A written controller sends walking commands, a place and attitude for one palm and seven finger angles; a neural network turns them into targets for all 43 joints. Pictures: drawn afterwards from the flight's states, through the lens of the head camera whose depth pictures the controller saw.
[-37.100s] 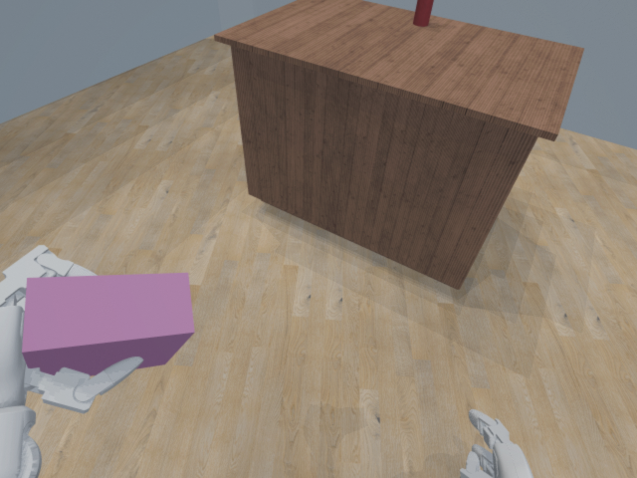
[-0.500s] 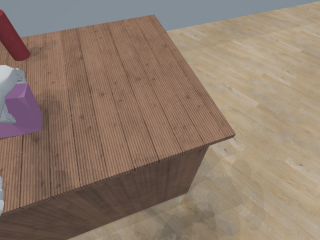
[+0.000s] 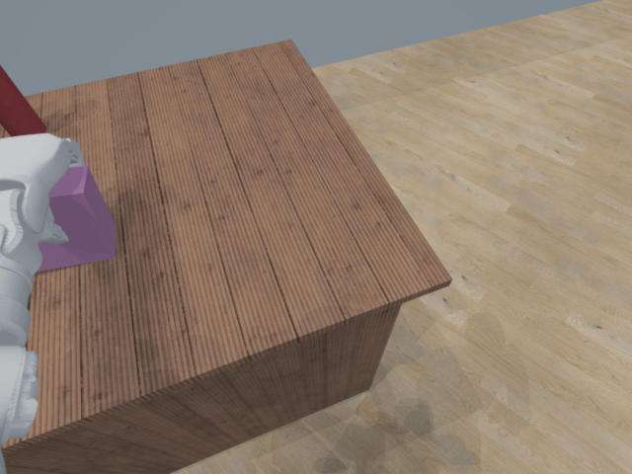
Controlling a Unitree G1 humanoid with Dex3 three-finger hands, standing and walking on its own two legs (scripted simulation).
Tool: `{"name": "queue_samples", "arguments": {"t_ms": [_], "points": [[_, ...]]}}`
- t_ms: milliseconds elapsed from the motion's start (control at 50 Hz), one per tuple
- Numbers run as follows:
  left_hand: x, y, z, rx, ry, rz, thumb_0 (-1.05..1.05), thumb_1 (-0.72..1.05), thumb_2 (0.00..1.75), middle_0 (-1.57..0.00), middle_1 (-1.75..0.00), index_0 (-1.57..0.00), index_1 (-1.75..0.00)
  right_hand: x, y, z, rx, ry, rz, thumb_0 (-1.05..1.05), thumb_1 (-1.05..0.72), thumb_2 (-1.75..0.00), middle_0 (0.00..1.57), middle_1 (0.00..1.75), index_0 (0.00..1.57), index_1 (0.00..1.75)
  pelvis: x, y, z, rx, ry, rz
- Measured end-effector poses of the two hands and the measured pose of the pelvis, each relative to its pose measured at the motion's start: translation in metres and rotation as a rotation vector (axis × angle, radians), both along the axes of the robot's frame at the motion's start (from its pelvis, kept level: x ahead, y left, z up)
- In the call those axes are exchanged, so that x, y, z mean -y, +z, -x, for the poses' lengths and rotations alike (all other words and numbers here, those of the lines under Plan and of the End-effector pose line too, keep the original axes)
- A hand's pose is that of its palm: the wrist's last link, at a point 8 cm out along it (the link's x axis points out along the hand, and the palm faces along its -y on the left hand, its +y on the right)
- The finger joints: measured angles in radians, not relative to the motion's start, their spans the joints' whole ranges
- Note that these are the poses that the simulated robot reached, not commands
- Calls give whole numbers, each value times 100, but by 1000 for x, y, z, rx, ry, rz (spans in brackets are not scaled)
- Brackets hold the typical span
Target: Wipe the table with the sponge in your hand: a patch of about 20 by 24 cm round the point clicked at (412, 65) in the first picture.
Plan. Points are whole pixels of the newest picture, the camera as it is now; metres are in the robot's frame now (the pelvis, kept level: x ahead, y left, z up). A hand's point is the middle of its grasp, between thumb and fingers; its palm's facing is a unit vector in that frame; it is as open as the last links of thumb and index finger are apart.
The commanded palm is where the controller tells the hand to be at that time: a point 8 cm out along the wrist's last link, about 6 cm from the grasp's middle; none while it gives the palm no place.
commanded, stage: slide across to the middle lane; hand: left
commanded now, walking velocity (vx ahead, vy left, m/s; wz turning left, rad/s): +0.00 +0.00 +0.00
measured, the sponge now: (52, 232) +0.40 +0.38 +0.06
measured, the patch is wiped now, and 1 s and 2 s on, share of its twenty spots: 0.50 0.60 0.80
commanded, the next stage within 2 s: wipe back along the middle lane in 0.18 s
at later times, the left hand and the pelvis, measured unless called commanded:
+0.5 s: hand (64, 200) +0.41 +0.34 +0.11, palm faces -0.10 +0.02 -1.00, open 9.9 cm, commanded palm +0.39 +0.33 +0.15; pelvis +0.00 +0.00 +0.00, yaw -1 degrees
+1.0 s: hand (67, 226) +0.37 +0.32 +0.11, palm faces +0.00 +0.00 -1.00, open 9.9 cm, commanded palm +0.33 +0.30 +0.13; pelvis +0.00 +0.01 +0.00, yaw +0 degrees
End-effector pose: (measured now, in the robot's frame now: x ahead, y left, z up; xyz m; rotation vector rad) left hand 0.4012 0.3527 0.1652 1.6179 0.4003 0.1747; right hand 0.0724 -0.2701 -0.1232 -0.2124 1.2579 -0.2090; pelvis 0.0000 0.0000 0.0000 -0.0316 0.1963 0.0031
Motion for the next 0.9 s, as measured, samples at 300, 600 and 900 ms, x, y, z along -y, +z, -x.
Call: {"name": "queue_samples", "arguments": {"t_ms": [300,600,900], "points": [[15,1,-4,0,8,31,1,-51,109,-74,-137,-75,-140,11,3,-2,12,-17,7,1,-91,-90,20,30,20,30,7,1,-1,18,-3,-5],[19,-2,18,91,2,63,0,-48,107,-72,-139,-72,-141,2,4,-1,37,-27,-23,1,-91,-90,20,30,20,30,1,2,2,39,-14,-4],[34,-2,40,133,-1,48,-1,-46,106,-70,-141,-70,-143,-25,9,-43,161,34,-87,1,-91,-90,20,30,20,30,-8,2,2,69,-4,-6]]}}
